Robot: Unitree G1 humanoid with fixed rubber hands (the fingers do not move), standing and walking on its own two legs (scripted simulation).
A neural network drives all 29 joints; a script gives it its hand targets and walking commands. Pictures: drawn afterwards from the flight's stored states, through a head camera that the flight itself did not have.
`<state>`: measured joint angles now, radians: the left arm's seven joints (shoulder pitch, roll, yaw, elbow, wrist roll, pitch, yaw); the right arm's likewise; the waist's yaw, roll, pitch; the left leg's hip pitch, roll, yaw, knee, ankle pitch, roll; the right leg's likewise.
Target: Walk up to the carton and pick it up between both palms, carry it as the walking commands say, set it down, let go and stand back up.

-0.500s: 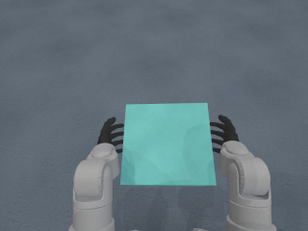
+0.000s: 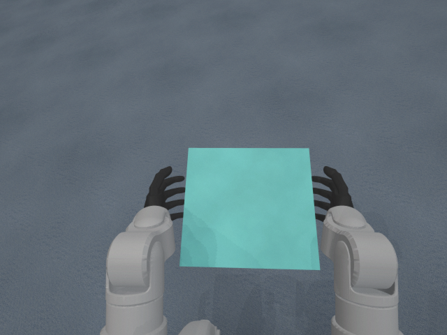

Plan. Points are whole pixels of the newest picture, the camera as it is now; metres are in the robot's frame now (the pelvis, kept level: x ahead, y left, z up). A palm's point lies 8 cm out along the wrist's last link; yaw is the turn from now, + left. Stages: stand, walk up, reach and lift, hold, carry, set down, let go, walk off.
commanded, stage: carry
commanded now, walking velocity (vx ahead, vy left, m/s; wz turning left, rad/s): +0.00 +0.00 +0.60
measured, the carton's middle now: (246, 213) +0.32 -0.01 +0.02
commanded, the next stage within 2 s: none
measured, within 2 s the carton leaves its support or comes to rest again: neither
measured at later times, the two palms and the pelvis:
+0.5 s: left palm (69, 303) +0.17 +0.26 +0.05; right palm (236, 232) +0.27 +0.00 +0.06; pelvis -0.05 +0.03 -0.01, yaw +18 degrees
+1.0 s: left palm out of the picture +0.01 +0.23 +0.09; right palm (252, 325) +0.13 -0.02 +0.07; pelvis -0.20 -0.01 -0.01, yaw +26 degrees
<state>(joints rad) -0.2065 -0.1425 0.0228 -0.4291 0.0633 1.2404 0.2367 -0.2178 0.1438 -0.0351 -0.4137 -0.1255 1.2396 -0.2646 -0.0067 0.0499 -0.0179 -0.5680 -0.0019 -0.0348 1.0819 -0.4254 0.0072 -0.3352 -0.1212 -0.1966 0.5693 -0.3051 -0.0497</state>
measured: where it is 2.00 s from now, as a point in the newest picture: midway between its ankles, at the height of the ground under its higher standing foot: outside the picture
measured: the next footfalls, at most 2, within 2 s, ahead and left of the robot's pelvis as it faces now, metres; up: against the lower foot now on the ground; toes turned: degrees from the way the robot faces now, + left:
left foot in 0.30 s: +0.02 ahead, +0.15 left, +0.00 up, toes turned +15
right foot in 0.68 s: -0.04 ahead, -0.08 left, +0.00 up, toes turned +12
